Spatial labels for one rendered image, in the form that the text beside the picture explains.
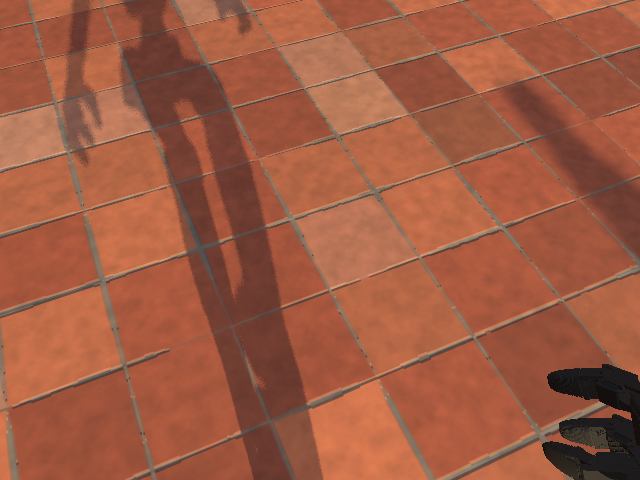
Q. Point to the right robot hand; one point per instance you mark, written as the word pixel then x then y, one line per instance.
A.
pixel 617 388

